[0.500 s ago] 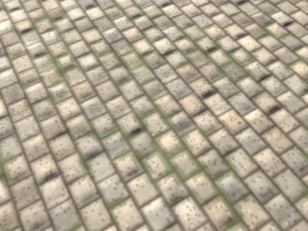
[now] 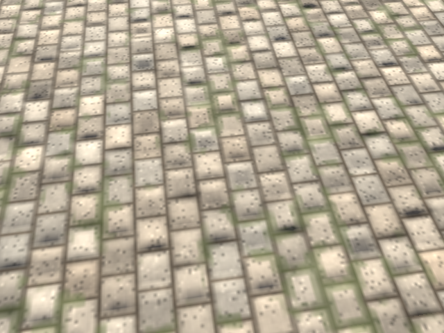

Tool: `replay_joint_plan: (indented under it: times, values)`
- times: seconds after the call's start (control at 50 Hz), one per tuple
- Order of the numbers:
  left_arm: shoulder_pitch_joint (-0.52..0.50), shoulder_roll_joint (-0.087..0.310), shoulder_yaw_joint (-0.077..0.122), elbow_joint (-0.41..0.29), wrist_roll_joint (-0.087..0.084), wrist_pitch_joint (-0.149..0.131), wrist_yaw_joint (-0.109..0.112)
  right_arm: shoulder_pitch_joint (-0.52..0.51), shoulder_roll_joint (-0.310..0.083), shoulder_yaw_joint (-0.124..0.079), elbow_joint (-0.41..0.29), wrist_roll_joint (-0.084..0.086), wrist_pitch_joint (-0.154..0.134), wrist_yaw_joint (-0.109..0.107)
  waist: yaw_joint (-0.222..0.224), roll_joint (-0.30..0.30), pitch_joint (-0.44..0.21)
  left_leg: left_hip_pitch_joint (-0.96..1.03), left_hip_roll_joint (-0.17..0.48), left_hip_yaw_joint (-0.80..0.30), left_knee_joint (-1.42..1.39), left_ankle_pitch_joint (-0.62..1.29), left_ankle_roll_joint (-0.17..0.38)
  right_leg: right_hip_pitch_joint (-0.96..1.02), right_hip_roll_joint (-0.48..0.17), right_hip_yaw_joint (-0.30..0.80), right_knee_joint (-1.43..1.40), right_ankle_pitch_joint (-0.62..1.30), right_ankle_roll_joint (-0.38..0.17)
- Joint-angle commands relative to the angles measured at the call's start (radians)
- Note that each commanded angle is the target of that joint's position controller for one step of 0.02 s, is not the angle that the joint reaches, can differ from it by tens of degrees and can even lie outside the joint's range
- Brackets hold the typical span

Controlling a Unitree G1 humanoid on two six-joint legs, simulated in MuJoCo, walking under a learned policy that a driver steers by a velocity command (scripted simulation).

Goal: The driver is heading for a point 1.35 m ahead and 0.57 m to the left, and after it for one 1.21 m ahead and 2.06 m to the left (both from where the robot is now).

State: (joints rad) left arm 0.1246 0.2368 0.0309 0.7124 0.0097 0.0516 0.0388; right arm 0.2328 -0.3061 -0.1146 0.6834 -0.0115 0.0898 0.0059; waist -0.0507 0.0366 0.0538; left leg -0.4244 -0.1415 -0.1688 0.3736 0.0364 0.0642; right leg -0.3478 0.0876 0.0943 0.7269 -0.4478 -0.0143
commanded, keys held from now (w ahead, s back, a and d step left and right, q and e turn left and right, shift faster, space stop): q+shift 0.64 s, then e+shift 0.36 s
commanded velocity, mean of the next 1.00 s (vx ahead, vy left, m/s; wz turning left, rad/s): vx -0.01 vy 0.00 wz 0.63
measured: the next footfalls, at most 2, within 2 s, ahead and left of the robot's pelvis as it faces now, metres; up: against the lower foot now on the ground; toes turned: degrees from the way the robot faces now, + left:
right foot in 0.04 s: +0.04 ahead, -0.11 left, +0.00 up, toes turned +10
left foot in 0.44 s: -0.06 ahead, +0.12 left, +0.00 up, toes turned +29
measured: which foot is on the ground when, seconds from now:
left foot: down 0.00-0.06, up 0.08-0.42, down 0.44-0.82, up 0.84-1.00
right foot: up 0.00-0.02, down 0.04-0.42, up 0.44-0.80, down 0.82-1.00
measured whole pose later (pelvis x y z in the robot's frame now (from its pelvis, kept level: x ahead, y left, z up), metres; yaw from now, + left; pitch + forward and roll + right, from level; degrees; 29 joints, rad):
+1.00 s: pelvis -0.01 +0.02 +0.01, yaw +34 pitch +1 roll +2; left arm 0.27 0.26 0.04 0.71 0.01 0.03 -0.01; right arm 0.14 -0.27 -0.03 0.70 -0.02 0.05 -0.01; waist 0.03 0.03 0.05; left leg -0.35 -0.09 -0.07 0.83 -0.45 -0.01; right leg -0.31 0.05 0.11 0.46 -0.17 -0.05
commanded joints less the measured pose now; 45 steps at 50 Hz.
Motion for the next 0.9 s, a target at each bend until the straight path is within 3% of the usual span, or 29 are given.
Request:
replay_joint_plan:
  times: [0.02, 0.04, 0.06, 0.08, 0.1, 0.12, 0.14, 0.18, 0.22, 0.26, 0.32, 0.38, 0.4, 0.42, 0.44, 0.46, 0.48, 0.52, 0.54, 0.58, 0.62, 0.66, 0.76, 0.8, 0.82, 0.84, 0.86, 0.88, 0.9]
  values:
    - [0.275, 0.098, 0.032, 0.01, 0.004, -0.022, 0.022, -0.102, -0.125, -0.038, -0.096, 0.0, -0.017, 0.014, 0.101, 0.234, -0.13, 0.01, 0.13, -0.272, -0.298, -0.551, -0.088, 0.261, 0.086, -0.103, -0.296, 0.011, -0.049]
    - [0.38, 0.142, 0.045, 0.033, 0.012, -0.033, 0.038, -0.158, -0.109, -0.035, -0.122, 0.009, -0.026, 0.018, 0.153, 0.205, -0.121, -0.07, 0.056, -0.198, -0.261, -0.543, -0.168, 0.393, 0.031, -0.086, -0.501, 0.037, -0.073]
    - [0.299, 0.255, 0.074, 0.007, 0.004, -0.043, 0.051, -0.096, -0.035, -0.023, -0.125, 0.03, -0.026, 0.015, 0.091, -0.149, -0.133, -0.159, -0.051, -0.04, 0.101, -0.605, -0.176, 0.383, -0.279, 0.273, -0.645, -0.212, -0.138]
    - [0.031, 0.261, 0.072, -0.068, 0.029, -0.043, 0.043, -0.106, -0.099, -0.039, -0.108, 0.0, -0.028, 0.011, 0.044, -0.333, -0.007, -0.315, -0.037, 0.103, 0.454, -0.571, -0.17, 0.156, -0.505, 0.466, -0.668, -0.112, -0.242]
    - [-0.055, 0.151, 0.039, -0.103, 0.028, -0.044, 0.039, -0.068, -0.169, -0.056, -0.06, -0.02, -0.027, 0.015, 0.003, -0.133, -0.037, -0.211, 0.032, 0.085, 0.677, -0.496, -0.162, 0.066, -0.458, 0.315, -0.632, 0.061, -0.236]
    - [-0.076, 0.112, 0.024, -0.105, 0.029, -0.048, 0.033, -0.02, -0.15, -0.051, -0.057, -0.028, -0.021, 0.028, -0.049, -0.093, -0.076, -0.13, 0.036, 0.091, 0.794, -0.445, -0.139, 0.006, -0.397, 0.192, -0.565, 0.206, -0.199]
    - [-0.094, 0.105, 0.021, -0.11, 0.034, -0.054, 0.027, 0.018, -0.126, -0.039, -0.056, -0.035, -0.013, 0.04, -0.076, -0.092, -0.094, -0.11, 0.048, 0.087, 0.891, -0.386, -0.121, 0.019, -0.329, 0.085, -0.511, 0.296, -0.16]
    - [-0.069, 0.123, 0.025, -0.132, 0.036, -0.061, 0.021, 0.025, -0.096, -0.014, -0.059, -0.021, 0.002, 0.061, -0.042, -0.136, -0.079, -0.161, 0.07, 0.133, 0.929, -0.333, -0.12, 0.065, -0.271, -0.038, -0.456, 0.358, -0.142]
    - [0.061, 0.154, 0.034, -0.113, 0.029, -0.064, 0.017, -0.096, -0.096, 0.0, -0.107, -0.01, 0.003, 0.071, 0.051, -0.17, -0.042, -0.252, 0.11, 0.167, 0.766, -0.343, -0.139, 0.217, -0.3, -0.056, -0.423, 0.477, -0.164]
    - [0.179, 0.207, 0.056, -0.082, 0.024, -0.062, 0.01, -0.17, -0.078, 0.012, -0.142, -0.011, 0.001, 0.079, 0.115, -0.192, -0.066, -0.245, 0.132, 0.185, 0.631, -0.419, -0.145, 0.348, -0.351, -0.065, -0.37, 0.65, -0.181]
    - [0.191, 0.25, 0.077, -0.079, 0.026, -0.056, -0.015, -0.185, -0.062, 0.021, -0.159, 0.005, 0.001, 0.079, 0.123, -0.251, -0.1, -0.063, 0.122, 0.256, 0.434, -0.513, -0.116, 0.322, -0.371, -0.162, -0.304, 0.745, -0.149]
    - [0.188, 0.246, 0.082, -0.077, 0.004, -0.053, -0.037, -0.168, -0.08, 0.012, -0.158, 0.012, 0.0, 0.056, 0.11, -0.289, -0.112, 0.053, 0.091, 0.306, 0.264, -0.464, -0.085, 0.291, -0.391, -0.219, -0.206, 0.758, -0.097]
    - [0.177, 0.241, 0.083, -0.077, -0.008, -0.049, -0.041, -0.123, -0.077, 0.01, -0.145, 0.003, -0.007, 0.047, 0.072, -0.254, -0.12, 0.135, 0.082, 0.306, 0.143, -0.375, -0.069, 0.248, -0.389, -0.256, -0.125, 0.724, -0.06]
    - [0.199, 0.231, 0.084, -0.069, -0.013, -0.047, -0.044, -0.039, -0.103, 0.001, -0.113, -0.013, -0.022, 0.033, 0.025, -0.148, -0.148, 0.289, 0.093, 0.233, 0.008, -0.242, -0.047, 0.14, -0.367, -0.306, 0.026, 0.608, -0.004]
    - [0.213, 0.186, 0.075, -0.102, -0.001, -0.044, -0.045, 0.028, -0.229, -0.028, -0.105, -0.022, -0.037, 0.019, 0.015, 0.093, -0.147, 0.482, 0.317, -0.106, -0.032, 0.018, 0.014, -0.174, -0.284, -0.336, 0.277, 0.08, 0.06]
    - [0.102, 0.126, 0.049, -0.201, 0.024, -0.03, -0.037, 0.082, -0.36, -0.063, -0.117, 0.001, -0.043, 0.02, -0.02, 0.276, -0.176, 0.488, 0.529, -0.419, 0.018, 0.448, 0.211, -0.391, -0.142, -0.201, 0.405, -0.264, 0.106]
    - [0.037, 0.16, 0.051, -0.195, 0.033, -0.021, -0.029, 0.12, -0.295, -0.058, -0.106, 0.014, -0.047, 0.017, -0.067, 0.128, -0.188, 0.511, 0.494, -0.335, 0.031, 0.443, 0.252, -0.404, -0.178, -0.09, 0.485, -0.226, 0.106]
    - [0.051, 0.157, 0.051, -0.162, 0.008, -0.031, -0.027, -0.034, -0.202, -0.022, -0.114, 0.001, -0.036, -0.004, 0.024, 0.099, -0.068, 0.344, 0.344, -0.177, 0.01, 0.221, 0.177, -0.354, -0.192, -0.062, 0.417, -0.037, 0.092]
    - [0.057, 0.171, 0.056, -0.158, 0.017, -0.032, -0.026, -0.086, -0.177, -0.013, -0.126, 0.007, -0.033, -0.011, 0.046, 0.122, -0.06, 0.293, 0.298, -0.154, 0.004, 0.186, 0.153, -0.317, -0.182, -0.065, 0.385, 0.016, 0.091]
    - [0.094, 0.172, 0.054, -0.129, 0.026, -0.025, -0.029, -0.089, -0.169, -0.008, -0.125, 0.002, -0.031, -0.005, 0.058, 0.093, -0.097, 0.25, 0.264, -0.147, 0.012, 0.204, 0.15, -0.247, -0.14, -0.075, 0.353, 0.054, 0.088]
    - [0.079, 0.15, 0.044, -0.13, 0.017, -0.023, -0.031, -0.053, -0.189, -0.016, -0.109, -0.001, -0.035, 0.003, 0.044, 0.071, -0.111, 0.247, 0.259, -0.19, 0.019, 0.144, 0.154, -0.225, -0.112, -0.069, 0.274, 0.057, 0.079]
    - [0.082, 0.139, 0.035, -0.125, 0.013, -0.023, -0.03, -0.04, -0.19, -0.016, -0.099, -0.005, -0.035, 0.004, 0.036, 0.086, -0.125, 0.264, 0.27, -0.216, 0.027, 0.09, 0.158, -0.21, -0.098, -0.068, 0.201, 0.074, 0.065]
    - [0.101, 0.118, 0.021, -0.101, -0.002, -0.026, -0.024, -0.041, -0.113, 0.026, -0.066, -0.014, -0.039, -0.001, 0.024, 0.125, -0.141, 0.192, 0.281, -0.195, 0.066, 0.177, 0.116, 0.036, -0.091, -0.113, -0.004, 0.082, 0.014]
    - [0.135, 0.059, 0.001, -0.076, 0.005, -0.033, -0.026, -0.07, -0.051, 0.062, -0.049, 0.0, -0.045, -0.014, 0.075, 0.066, -0.124, 0.11, 0.256, -0.169, 0.068, -0.044, 0.052, 0.24, -0.103, -0.095, -0.31, 0.256, -0.008]
    - [0.1, 0.093, 0.0, -0.085, 0.022, -0.044, -0.023, -0.016, -0.029, 0.071, -0.034, -0.016, -0.051, -0.019, 0.04, -0.047, -0.099, 0.084, 0.195, -0.111, 0.14, -0.197, 0.006, 0.265, -0.19, 0.078, -0.408, 0.287, -0.022]
    - [0.029, 0.232, 0.027, -0.122, 0.021, -0.052, -0.027, 0.054, -0.054, 0.062, -0.036, -0.016, -0.047, -0.022, -0.022, -0.219, -0.072, 0.048, 0.058, 0.03, 0.234, -0.421, -0.037, 0.194, -0.363, 0.334, -0.459, 0.373, -0.104]
    - [0.089, 0.234, 0.036, -0.09, 0.008, -0.047, -0.042, 0.022, -0.113, 0.047, -0.03, -0.016, -0.038, -0.032, 0.02, -0.258, -0.068, 0.108, 0.061, 0.083, 0.251, -0.533, -0.047, 0.11, -0.406, 0.423, -0.48, 0.402, -0.193]
    - [0.109, 0.231, 0.041, -0.076, 0.006, -0.044, -0.053, -0.017, -0.13, 0.043, -0.036, -0.012, -0.04, -0.032, 0.033, -0.258, -0.023, 0.082, 0.057, 0.092, 0.304, -0.535, -0.047, 0.106, -0.362, 0.414, -0.472, 0.384, -0.201]
    - [0.134, 0.235, 0.051, -0.063, 0.003, -0.041, -0.055, -0.048, -0.123, 0.043, -0.038, -0.01, -0.047, -0.029, 0.055, -0.236, -0.019, 0.031, 0.046, 0.098, 0.379, -0.538, -0.053, 0.136, -0.33, 0.393, -0.462, 0.355, -0.197]
Keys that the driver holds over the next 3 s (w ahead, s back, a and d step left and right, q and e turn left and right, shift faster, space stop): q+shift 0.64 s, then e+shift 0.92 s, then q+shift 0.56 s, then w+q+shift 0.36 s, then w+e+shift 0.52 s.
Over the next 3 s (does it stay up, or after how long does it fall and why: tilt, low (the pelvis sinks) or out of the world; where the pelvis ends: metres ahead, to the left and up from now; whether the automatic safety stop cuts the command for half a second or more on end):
stays up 0.39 0.27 0.00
